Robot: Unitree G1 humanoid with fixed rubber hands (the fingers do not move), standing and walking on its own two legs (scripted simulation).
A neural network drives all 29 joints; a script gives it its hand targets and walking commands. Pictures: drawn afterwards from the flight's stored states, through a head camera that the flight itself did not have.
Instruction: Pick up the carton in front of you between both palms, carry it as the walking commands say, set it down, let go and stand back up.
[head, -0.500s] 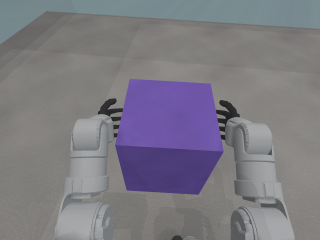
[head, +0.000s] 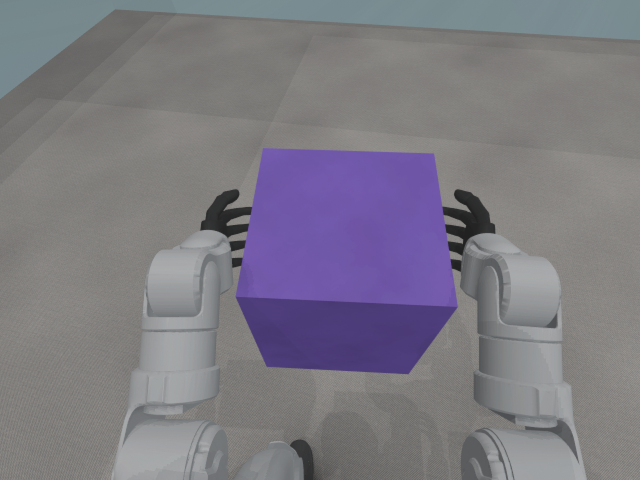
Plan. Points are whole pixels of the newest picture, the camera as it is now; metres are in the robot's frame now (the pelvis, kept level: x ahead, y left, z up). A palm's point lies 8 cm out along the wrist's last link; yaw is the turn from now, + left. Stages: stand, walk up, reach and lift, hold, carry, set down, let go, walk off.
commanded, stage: carry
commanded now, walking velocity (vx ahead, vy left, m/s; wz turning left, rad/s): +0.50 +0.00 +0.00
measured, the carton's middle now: (341, 270) +0.38 +0.01 +0.03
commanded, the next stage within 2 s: none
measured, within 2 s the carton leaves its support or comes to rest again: neither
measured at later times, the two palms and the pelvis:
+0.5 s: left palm (282, 112) +0.63 +0.11 +0.11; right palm (471, 111) +0.63 -0.19 +0.11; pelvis +0.33 -0.04 +0.01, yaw -1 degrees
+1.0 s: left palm (290, 44) +0.91 +0.13 +0.08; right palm (433, 39) +0.91 -0.17 +0.09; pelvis +0.65 -0.02 -0.01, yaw -1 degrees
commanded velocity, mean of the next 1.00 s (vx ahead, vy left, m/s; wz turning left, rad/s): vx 0.50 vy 0.00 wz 0.00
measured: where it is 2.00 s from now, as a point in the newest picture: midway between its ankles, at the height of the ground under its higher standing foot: (357, 206)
